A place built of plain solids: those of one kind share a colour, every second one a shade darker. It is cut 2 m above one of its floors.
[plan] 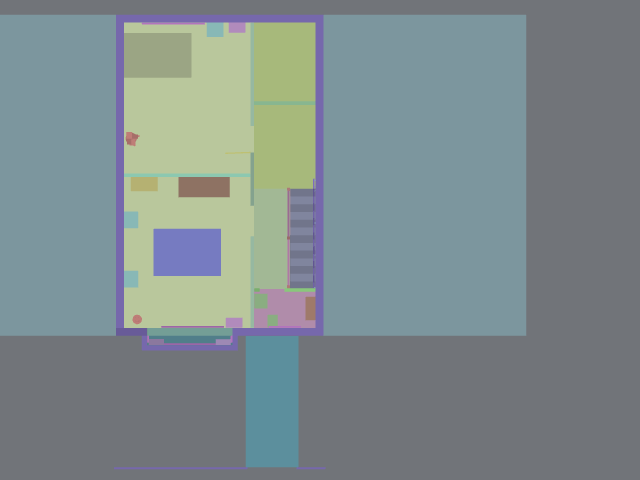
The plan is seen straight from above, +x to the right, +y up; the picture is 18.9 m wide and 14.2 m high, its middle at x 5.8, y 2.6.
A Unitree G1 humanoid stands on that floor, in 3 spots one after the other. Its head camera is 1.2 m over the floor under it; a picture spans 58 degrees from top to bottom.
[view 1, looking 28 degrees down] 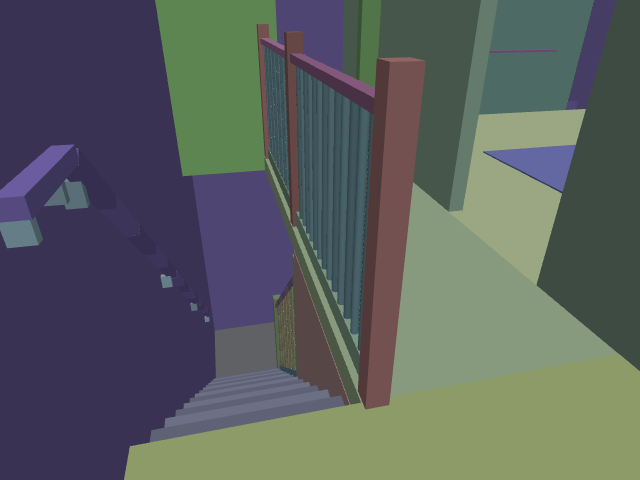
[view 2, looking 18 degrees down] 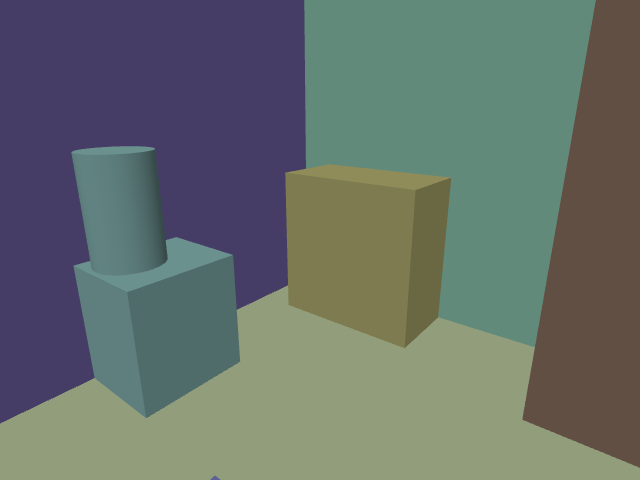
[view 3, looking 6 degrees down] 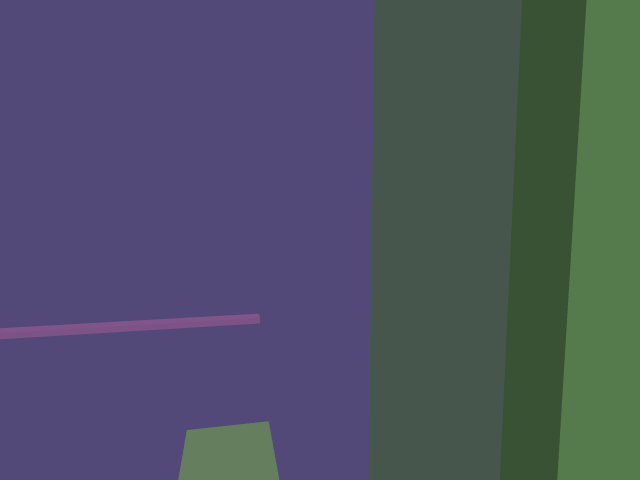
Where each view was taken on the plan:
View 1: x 5.29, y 5.11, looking -103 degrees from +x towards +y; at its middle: well_guard_bal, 2.11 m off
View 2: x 1.85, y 2.25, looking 128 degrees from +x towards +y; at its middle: dresser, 2.39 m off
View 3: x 4.38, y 1.57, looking -102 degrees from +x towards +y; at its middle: wall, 1.62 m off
